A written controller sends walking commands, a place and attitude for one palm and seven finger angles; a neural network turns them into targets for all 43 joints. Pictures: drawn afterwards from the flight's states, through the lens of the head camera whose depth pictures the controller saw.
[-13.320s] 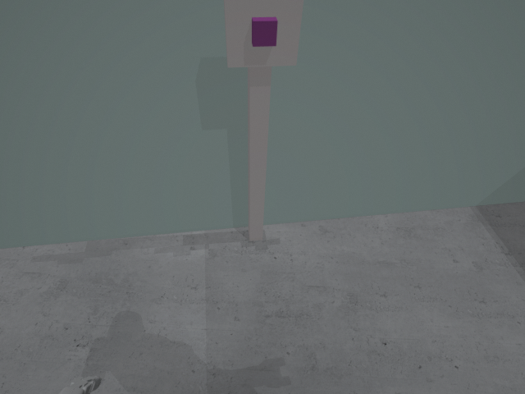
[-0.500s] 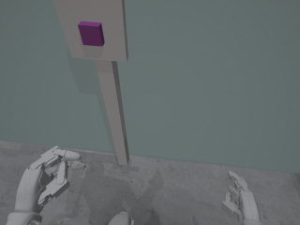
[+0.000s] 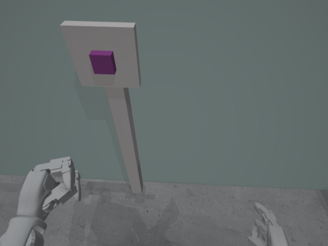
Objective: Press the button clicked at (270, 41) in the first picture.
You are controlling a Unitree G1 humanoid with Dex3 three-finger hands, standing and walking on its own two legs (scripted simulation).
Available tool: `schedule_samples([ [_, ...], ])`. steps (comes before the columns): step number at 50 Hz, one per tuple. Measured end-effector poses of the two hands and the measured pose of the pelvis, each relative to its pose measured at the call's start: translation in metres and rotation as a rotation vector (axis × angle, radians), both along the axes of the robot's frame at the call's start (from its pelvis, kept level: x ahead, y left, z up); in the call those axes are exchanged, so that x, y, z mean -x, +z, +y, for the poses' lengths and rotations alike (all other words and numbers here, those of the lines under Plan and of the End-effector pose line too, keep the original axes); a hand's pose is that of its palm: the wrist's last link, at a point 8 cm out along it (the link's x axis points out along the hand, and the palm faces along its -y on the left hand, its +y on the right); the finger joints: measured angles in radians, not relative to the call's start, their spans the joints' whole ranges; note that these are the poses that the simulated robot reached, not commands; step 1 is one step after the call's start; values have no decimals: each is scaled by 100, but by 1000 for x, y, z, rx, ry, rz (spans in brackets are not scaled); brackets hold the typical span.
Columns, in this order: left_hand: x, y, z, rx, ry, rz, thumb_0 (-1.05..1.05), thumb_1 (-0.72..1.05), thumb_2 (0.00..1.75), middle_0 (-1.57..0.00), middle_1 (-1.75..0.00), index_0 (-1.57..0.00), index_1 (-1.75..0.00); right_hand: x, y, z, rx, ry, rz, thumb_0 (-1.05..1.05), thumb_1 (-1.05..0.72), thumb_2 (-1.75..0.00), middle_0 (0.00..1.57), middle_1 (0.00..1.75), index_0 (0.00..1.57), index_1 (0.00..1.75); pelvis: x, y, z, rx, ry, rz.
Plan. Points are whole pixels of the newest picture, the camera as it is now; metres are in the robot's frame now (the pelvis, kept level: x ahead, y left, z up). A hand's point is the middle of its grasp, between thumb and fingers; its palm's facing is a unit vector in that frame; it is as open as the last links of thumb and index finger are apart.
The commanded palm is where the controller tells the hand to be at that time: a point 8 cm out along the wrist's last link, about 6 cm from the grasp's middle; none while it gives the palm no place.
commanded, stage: raise the hand and make a fist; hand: left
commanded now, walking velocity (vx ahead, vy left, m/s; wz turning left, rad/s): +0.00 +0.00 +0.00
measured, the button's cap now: (103, 62) +0.52 +0.20 +0.20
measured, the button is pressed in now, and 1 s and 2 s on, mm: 0 0 0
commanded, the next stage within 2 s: aim a knuckle at the button in 0.92 s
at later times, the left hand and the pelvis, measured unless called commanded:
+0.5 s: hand (49, 158) +0.22 +0.22 +0.19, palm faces +0.06 -0.99 -0.10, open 3.1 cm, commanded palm +0.19 +0.27 +0.20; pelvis -0.01 +0.00 +0.02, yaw +1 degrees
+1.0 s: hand (63, 159) +0.22 +0.19 +0.19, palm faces +0.07 -0.99 -0.11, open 3.1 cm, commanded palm +0.18 +0.24 +0.20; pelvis -0.01 -0.03 +0.02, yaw +1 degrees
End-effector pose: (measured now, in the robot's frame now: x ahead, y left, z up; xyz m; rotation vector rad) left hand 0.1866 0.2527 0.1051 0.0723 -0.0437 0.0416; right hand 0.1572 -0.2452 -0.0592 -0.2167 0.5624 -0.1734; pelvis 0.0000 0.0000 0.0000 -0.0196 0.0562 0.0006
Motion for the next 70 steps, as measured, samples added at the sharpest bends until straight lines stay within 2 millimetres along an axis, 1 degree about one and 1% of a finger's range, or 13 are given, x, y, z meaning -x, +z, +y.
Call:
schedule_samples([
  [4,-3,15,6,0,4,-31,1,90,90,-129,-149,-129,-149,-19,12,18,-18,50,-59,1,-90,-90,20,30,20,30,-1,3,4,3,5,-18],
  [7,-4,24,11,-1,6,-33,1,90,90,-129,-149,-130,-150,-30,19,32,-33,88,-87,1,-90,-90,20,30,20,30,-1,5,7,4,9,-34],
  [10,-5,33,14,-6,7,-31,1,90,90,-130,-149,-130,-150,-36,24,43,-46,119,-104,1,-90,-90,20,30,20,30,-1,8,8,5,13,-50],
  [14,-7,45,18,-10,9,-36,1,90,90,-130,-150,-130,-150,-39,27,52,-57,144,-104,1,-90,-90,20,30,20,30,1,11,8,4,17,-69],
  [20,-10,66,20,-25,13,-52,1,90,90,-130,-150,-130,-150,-33,26,52,-61,150,-81,1,-90,-90,20,30,20,30,4,15,6,1,20,-95],
  [29,-14,94,17,-37,12,-69,1,90,90,-130,-150,-130,-150,-19,24,34,-59,115,-60,1,-90,-90,20,30,20,30,10,19,-2,-7,18,-125],
  [31,-14,94,16,-26,14,-60,1,90,90,-130,-150,-130,-150,-17,24,29,-60,105,-60,1,-90,-90,20,30,20,30,11,20,-4,-9,17,-127],
  [36,-10,86,6,-16,14,-20,1,90,90,-130,-150,-130,-150,-14,25,17,-56,88,-70,1,-90,-90,20,30,20,30,12,20,-10,-11,13,-131],
  [41,-5,85,-4,-22,18,-40,1,90,90,-130,-150,-130,-150,-14,26,8,-49,83,-80,1,-90,-90,20,30,20,30,13,20,-17,-13,13,-138],
  [48,-6,91,-10,-38,29,-68,1,90,90,-130,-150,-130,-150,-16,24,2,-58,88,-91,1,-90,-90,20,30,20,30,12,20,-24,-16,16,-144],
  [54,-9,90,-14,-35,18,-53,1,90,90,-130,-150,-130,-150,-20,23,0,-68,88,-98,1,-90,-90,20,30,20,30,9,19,-28,-19,15,-140],
  [59,-23,87,-11,-18,30,-49,1,90,90,-130,-150,-130,-150,-22,20,-3,-59,87,-82,1,-90,-90,20,30,20,30,9,18,-30,-20,19,-137],
  [70,-76,81,-6,12,13,-20,1,90,90,-130,-150,-130,-150,-17,14,-9,-45,43,-23,1,-90,-90,20,30,20,30,3,19,-26,-23,7,-110],
])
